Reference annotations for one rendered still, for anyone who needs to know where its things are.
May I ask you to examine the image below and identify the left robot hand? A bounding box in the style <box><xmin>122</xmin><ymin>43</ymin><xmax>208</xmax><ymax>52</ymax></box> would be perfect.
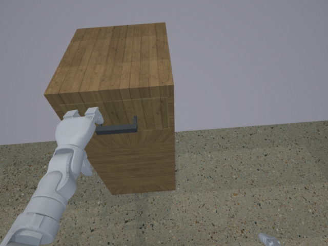
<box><xmin>55</xmin><ymin>107</ymin><xmax>104</xmax><ymax>176</ymax></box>

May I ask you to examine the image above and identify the robot left forearm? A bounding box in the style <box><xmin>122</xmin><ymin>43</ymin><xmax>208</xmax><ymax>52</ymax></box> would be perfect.
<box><xmin>0</xmin><ymin>145</ymin><xmax>85</xmax><ymax>246</ymax></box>

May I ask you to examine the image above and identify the handle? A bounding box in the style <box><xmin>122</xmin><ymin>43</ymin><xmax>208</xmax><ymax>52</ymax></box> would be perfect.
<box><xmin>95</xmin><ymin>116</ymin><xmax>138</xmax><ymax>135</ymax></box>

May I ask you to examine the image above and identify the right robot hand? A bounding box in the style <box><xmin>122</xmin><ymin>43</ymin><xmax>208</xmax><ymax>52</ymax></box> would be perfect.
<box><xmin>258</xmin><ymin>233</ymin><xmax>283</xmax><ymax>246</ymax></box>

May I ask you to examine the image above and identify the drawer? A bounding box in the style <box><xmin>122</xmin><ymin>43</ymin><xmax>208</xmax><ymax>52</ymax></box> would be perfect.
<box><xmin>59</xmin><ymin>97</ymin><xmax>168</xmax><ymax>134</ymax></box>

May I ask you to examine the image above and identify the cabinet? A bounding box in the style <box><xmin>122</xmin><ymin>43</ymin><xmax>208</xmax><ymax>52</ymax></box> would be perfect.
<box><xmin>44</xmin><ymin>22</ymin><xmax>176</xmax><ymax>195</ymax></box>

